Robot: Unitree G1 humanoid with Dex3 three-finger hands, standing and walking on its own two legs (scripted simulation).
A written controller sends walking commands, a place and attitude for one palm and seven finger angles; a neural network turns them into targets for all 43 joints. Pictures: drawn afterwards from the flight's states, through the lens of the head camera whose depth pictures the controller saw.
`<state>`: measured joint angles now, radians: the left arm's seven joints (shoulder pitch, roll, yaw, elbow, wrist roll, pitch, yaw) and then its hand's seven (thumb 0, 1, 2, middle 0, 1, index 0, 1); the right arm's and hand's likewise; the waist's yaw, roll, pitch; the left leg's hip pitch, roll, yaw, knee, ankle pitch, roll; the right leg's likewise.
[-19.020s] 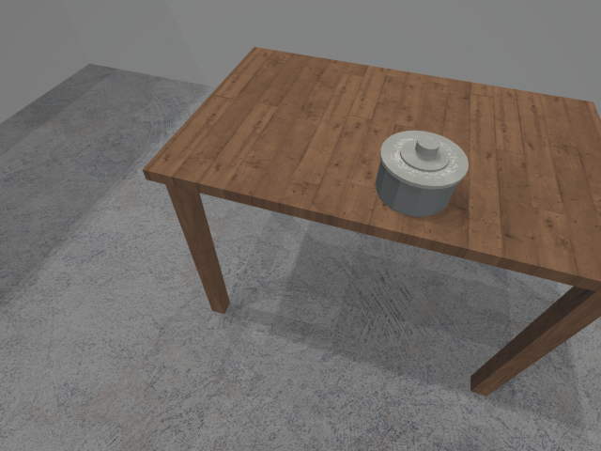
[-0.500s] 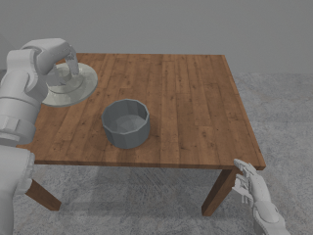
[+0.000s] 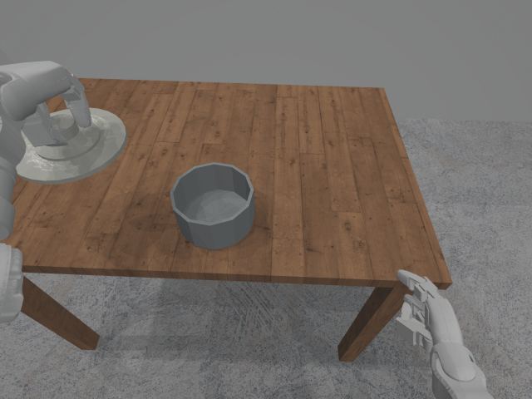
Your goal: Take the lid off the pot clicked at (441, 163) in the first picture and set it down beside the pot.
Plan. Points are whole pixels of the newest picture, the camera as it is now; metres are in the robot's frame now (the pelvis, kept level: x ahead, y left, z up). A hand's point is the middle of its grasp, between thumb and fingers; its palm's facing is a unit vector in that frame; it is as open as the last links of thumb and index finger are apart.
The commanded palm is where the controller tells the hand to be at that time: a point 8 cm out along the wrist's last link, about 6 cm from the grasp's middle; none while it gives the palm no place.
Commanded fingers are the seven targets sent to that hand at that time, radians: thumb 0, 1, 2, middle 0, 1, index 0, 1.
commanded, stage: move the lid sideways beside the pot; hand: left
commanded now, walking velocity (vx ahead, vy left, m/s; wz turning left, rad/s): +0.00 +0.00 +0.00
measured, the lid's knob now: (61, 127) +0.45 +0.32 +0.17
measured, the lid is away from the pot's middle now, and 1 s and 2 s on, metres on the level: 0.20 0.24 0.23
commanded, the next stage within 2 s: lower the lid onto the table in 0.36 s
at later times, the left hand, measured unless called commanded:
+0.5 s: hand (29, 128) +0.42 +0.34 +0.19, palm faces -0.32 -0.09 -0.94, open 6.9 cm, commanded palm +0.45 +0.35 +0.27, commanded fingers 0.00 0.77 0.87 -0.88 -1.05 -0.90 -1.04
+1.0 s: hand (37, 147) +0.42 +0.35 +0.16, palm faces -0.37 -0.11 -0.92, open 6.9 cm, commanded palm +0.45 +0.35 +0.23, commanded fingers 0.00 0.77 0.87 -0.88 -1.05 -0.90 -1.04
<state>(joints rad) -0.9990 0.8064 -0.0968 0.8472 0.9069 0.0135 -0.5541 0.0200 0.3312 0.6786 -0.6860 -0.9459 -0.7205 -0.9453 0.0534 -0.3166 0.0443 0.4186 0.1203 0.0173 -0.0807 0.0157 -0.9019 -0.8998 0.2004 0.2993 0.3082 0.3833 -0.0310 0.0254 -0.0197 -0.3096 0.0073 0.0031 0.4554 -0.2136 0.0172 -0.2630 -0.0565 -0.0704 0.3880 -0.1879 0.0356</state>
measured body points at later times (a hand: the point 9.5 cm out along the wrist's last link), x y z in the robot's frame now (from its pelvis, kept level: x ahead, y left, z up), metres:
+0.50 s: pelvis +0.00 +0.01 +0.00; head +0.04 +0.02 +0.45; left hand +0.44 +0.34 +0.24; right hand +0.24 -0.24 -0.03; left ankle +0.01 +0.11 -0.74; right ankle +0.00 -0.15 -0.74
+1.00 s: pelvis +0.00 +0.02 +0.00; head +0.04 +0.03 +0.45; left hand +0.43 +0.35 +0.21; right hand +0.24 -0.24 -0.03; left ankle +0.01 +0.11 -0.74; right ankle +0.00 -0.15 -0.74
